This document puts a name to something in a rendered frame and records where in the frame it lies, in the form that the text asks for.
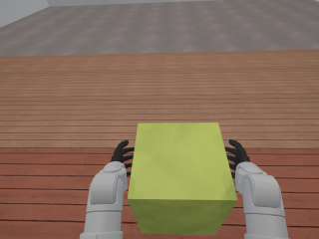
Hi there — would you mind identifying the carton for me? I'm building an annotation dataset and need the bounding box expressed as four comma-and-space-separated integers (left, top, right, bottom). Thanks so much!
128, 122, 238, 235

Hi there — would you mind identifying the right robot forearm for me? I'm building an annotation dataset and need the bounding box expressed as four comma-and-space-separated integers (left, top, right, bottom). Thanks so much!
234, 161, 290, 239

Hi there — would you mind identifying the robot right hand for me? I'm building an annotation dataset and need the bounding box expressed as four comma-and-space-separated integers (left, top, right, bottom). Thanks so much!
224, 139, 250, 179

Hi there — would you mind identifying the left robot forearm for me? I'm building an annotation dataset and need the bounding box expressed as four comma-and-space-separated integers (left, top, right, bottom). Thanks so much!
79, 161, 128, 239

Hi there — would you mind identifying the robot left hand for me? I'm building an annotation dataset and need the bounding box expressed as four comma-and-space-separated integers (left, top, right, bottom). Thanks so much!
111, 140, 135, 176

